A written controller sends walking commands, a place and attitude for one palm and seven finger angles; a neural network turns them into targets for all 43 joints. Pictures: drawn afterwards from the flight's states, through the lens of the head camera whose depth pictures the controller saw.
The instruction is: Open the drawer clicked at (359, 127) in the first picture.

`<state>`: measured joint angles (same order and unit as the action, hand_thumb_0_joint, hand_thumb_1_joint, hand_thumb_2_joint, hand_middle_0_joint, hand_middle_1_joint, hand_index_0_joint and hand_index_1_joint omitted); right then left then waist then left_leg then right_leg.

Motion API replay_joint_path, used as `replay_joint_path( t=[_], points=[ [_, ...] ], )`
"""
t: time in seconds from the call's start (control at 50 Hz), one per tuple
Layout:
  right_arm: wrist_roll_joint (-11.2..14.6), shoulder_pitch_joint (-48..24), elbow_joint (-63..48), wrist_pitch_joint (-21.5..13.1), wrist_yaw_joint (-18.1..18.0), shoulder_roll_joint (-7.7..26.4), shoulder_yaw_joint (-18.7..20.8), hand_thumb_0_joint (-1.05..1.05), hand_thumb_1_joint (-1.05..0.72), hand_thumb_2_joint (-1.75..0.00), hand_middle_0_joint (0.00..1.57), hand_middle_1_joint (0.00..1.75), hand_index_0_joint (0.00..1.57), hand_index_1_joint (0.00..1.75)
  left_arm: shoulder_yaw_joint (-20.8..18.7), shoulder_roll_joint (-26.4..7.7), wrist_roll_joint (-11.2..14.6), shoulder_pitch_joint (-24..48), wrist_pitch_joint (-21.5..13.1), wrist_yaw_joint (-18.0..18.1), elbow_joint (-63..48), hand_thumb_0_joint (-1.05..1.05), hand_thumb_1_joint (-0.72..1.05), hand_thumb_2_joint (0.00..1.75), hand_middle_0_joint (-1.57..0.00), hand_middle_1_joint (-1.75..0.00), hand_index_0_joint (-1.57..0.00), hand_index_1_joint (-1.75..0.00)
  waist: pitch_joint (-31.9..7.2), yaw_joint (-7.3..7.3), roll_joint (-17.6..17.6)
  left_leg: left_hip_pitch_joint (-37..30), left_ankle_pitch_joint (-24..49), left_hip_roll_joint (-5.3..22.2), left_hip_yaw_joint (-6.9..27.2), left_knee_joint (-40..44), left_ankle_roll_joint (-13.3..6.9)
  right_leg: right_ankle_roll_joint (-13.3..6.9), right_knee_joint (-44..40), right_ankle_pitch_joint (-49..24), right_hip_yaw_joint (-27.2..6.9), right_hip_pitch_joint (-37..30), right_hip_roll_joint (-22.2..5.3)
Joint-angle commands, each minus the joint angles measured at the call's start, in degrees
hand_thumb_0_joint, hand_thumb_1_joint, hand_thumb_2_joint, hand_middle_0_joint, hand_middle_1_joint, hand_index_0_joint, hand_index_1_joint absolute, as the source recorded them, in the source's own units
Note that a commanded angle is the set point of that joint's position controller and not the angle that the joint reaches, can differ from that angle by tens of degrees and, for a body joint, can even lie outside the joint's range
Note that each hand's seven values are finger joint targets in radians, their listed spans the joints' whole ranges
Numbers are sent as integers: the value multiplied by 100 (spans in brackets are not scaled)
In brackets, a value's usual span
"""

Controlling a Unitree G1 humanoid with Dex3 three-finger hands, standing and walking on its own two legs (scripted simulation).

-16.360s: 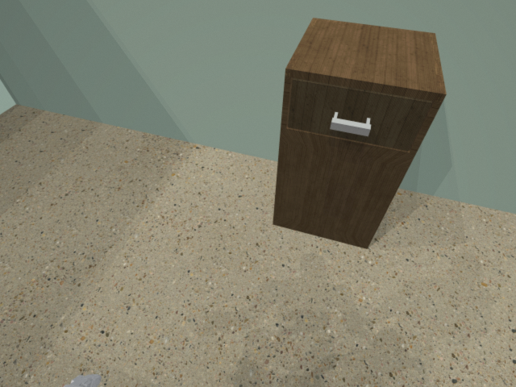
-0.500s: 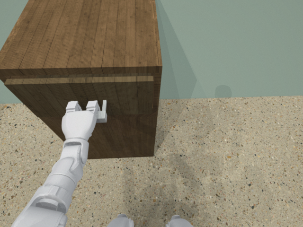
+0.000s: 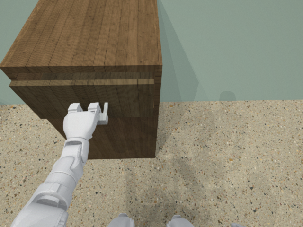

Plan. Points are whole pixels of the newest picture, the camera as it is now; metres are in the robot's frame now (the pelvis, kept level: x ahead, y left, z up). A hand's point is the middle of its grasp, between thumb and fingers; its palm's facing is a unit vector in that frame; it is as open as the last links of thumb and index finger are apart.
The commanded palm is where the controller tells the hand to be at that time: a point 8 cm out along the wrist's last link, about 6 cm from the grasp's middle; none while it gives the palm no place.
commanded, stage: pull the drawer open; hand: left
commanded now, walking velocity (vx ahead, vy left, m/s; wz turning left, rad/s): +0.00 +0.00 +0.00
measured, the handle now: (89, 112) +0.46 +0.19 -0.03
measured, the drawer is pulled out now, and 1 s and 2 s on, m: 0.04 0.26 0.30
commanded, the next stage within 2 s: open the thumb to release the handle in 1.38 s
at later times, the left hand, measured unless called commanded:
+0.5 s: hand (81, 170) +0.28 +0.19 -0.04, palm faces -0.02 -0.10 -0.99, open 6.1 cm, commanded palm +0.23 +0.19 +0.01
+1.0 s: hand (74, 212) +0.18 +0.19 -0.04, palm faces -0.04 -0.13 -0.99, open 6.3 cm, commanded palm +0.13 +0.19 +0.01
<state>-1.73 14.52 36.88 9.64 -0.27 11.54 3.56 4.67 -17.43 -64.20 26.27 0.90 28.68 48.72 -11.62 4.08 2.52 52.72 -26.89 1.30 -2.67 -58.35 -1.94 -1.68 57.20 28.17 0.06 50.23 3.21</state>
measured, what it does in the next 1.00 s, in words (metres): stands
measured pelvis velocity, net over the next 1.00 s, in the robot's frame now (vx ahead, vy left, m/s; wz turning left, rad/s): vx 0.01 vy -0.02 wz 0.01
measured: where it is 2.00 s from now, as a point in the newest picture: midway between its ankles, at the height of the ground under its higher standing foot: outside the picture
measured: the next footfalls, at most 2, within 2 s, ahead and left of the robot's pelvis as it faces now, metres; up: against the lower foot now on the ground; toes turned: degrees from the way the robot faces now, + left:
none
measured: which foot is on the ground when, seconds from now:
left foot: down 0.00-1.00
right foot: down 0.00-1.00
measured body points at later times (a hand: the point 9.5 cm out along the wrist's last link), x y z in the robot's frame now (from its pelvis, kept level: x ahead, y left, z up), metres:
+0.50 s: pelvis +0.01 +0.00 +0.01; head +0.06 -0.01 +0.45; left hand +0.28 +0.19 +0.01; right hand +0.18 -0.24 -0.10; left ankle +0.00 +0.10 -0.67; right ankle -0.02 -0.11 -0.67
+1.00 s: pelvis +0.01 -0.02 -0.01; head +0.06 -0.04 +0.43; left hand +0.18 +0.19 +0.01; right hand +0.21 -0.23 -0.11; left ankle +0.00 +0.10 -0.67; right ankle -0.02 -0.11 -0.67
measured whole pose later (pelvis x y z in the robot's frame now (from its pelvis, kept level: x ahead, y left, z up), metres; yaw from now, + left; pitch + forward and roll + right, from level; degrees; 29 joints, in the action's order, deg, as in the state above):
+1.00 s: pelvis +0.01 -0.02 -0.01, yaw +1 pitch +17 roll +1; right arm -3.8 8.0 27.5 7.0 3.8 11.9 -0.1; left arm 6.4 -16.0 -64.7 -30.0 -3.1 32.1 -0.3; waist -11.9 -1.6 1.7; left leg 50.0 -30.8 1.0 -3.1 -63.5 -0.7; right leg -3.0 64.7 33.3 -0.2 48.5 2.9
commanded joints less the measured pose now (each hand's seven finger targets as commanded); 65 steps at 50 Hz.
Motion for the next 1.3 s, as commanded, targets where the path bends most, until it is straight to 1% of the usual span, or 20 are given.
replay_joint_path(
  t=[0.0,0.1,0.14,0.16,0.22,0.26,0.36,0.58,0.6,0.88,0.92,1.0,1.04,1.12,1.14,1.16,1.18,1.24,1.26,1.28],
  points=[
    [18,150,-657,-187,11,856,284,0,-90,-90,20,30,20,30,-215,-592,116,-188,-210,343,-1635,0,90,90,-40,-135,-40,-135,-2229,-400,-218,-1817,2671,-221,117,526,-48,-130,-725,-3103,-31,-1483,53],
    [1,2,-687,-239,72,881,303,0,-90,-90,20,30,20,30,-253,-579,63,-1114,-45,571,-2459,0,90,90,-40,-135,-40,-135,-2100,-417,-192,-1906,2664,-204,125,578,-26,-144,-720,-3104,-49,-1499,60],
    [-6,-90,-690,-242,104,887,295,0,-90,-90,20,30,20,30,-113,-432,47,-1254,69,650,-2739,0,90,90,-40,-135,-40,-135,-1981,-333,-171,-2008,2662,-170,161,585,-18,-128,-732,-2968,1,-1332,54],
    [-8,-75,-706,-250,108,902,310,0,-90,-90,20,30,20,30,-191,-484,60,-1502,144,682,-2771,0,90,90,-40,-135,-40,-135,-1848,-386,-189,-2003,2655,-174,184,617,-10,-148,-742,-2885,18,-1346,66],
    [-28,-238,-757,-255,123,904,292,0,-90,-90,20,30,20,30,-58,-396,33,-1658,336,734,-3172,0,90,90,-40,-135,-40,-135,-1827,-371,59,-2232,2822,-147,217,626,6,-166,-734,-2828,37,-1229,65],
    [-14,-286,-810,-247,128,884,282,0,-90,-90,20,30,20,30,92,-226,50,-1940,451,726,-3234,0,90,90,-40,-135,-40,-135,-1731,-352,-86,-2296,2831,-134,241,641,5,-143,-743,-2759,86,-1205,58],
    [1,-555,-1033,-284,132,842,194,0,-90,-90,20,30,20,30,158,-186,88,-2759,464,620,-3670,0,90,90,-40,-135,-40,-135,-1567,-464,-126,-2344,2855,-149,263,657,13,-145,-715,-2749,71,-1252,53],
    [-63,-1048,-1479,-360,262,741,22,0,-90,-90,20,30,20,30,145,-188,-95,-4134,197,693,-4607,0,90,90,-40,-135,-40,-135,-1320,-644,-45,-2238,2644,-214,310,434,37,-172,-493,-2508,22,-985,39],
    [-64,-1061,-1530,-371,278,730,21,0,-90,-90,20,30,20,30,253,-62,-65,-4324,203,680,-4680,0,90,90,-40,-135,-40,-135,-1299,-619,-85,-2231,2628,-218,319,403,23,-169,-497,-2506,30,-986,35],
    [-174,-1237,-1819,-523,391,640,-142,0,-90,-90,20,30,20,30,-276,-513,36,-6378,-333,590,-5664,0,90,90,-40,-135,-40,-135,-1188,-864,-284,-1587,2129,-357,256,12,41,-214,-191,-2689,-342,-872,-6],
    [-176,-1220,-1884,-556,389,624,-155,0,-90,-90,20,30,20,30,-448,-632,89,-6817,-424,578,-5796,0,90,90,-40,-135,-40,-135,-1103,-912,-175,-1470,2088,-355,258,4,40,-242,-165,-2707,-325,-926,-14],
    [-226,-1263,-1884,-586,401,579,-157,0,-90,-90,20,30,20,30,-622,-697,116,-7262,-620,561,-5891,0,90,90,-40,-135,-40,-135,-1053,-934,-368,-1199,1752,-395,242,-148,37,-237,-85,-2532,-410,-768,-33],
    [-264,-1284,-1923,-600,428,580,-176,0,-90,-90,20,30,20,30,-686,-780,117,-7413,-724,562,-6101,0,90,90,-40,-135,-40,-135,-1193,-985,-258,-1252,1777,-415,242,-210,54,-267,-23,-2448,-530,-618,-39],
    [-284,-1295,-1977,-642,439,548,-142,0,-90,-90,20,30,20,30,-714,-764,177,-7777,-868,497,-6323,0,90,90,-40,-135,-40,-135,-1078,-964,-260,-1150,1664,-423,244,-293,34,-284,-38,-2362,-548,-489,-58],
    [-299,-1305,-1971,-640,454,528,-148,0,-90,-90,20,30,20,30,-873,-871,180,-7979,-939,506,-6334,0,90,90,-40,-135,-40,-135,-1220,-1048,-362,-1140,1668,-439,231,-346,54,-276,22,-2280,-606,-449,-58],
    [-297,-1310,-1975,-650,444,522,-139,0,-90,-90,20,30,20,30,-717,-705,196,-8130,-981,475,-6337,0,90,90,-40,-135,-40,-135,-1091,-996,-296,-1057,1632,-431,236,-343,27,-276,35,-2339,-492,-470,-60],
    [-317,-1346,-2001,-662,470,520,-146,0,-90,-90,20,30,20,30,-751,-768,250,-8139,-1034,431,-6484,0,90,90,-40,-135,-40,-135,-1127,-1017,-405,-1094,1574,-463,224,-417,49,-268,-7,-2254,-679,-311,-95],
    [-369,-1343,-1922,-652,430,505,-136,0,-90,-90,20,30,20,30,-999,-896,216,-7975,-1179,462,-6377,0,90,90,-40,-135,-40,-135,-1072,-972,-588,-849,1365,-477,228,-522,37,-260,40,-2180,-729,-227,-105],
    [-345,-1348,-1937,-664,407,487,-115,0,-90,-90,20,30,20,30,-883,-757,224,-8074,-1201,447,-6353,0,90,90,-40,-135,-40,-135,-998,-966,-408,-724,1288,-460,212,-511,4,-248,46,-2256,-582,-365,-134],
    [-357,-1346,-1930,-658,437,506,-116,0,-90,-90,20,30,20,30,-994,-882,221,-7986,-1230,457,-6423,0,90,90,-40,-135,-40,-135,-1082,-1004,-408,-856,1334,-482,227,-543,39,-273,62,-2099,-702,-146,-112]
  ],
)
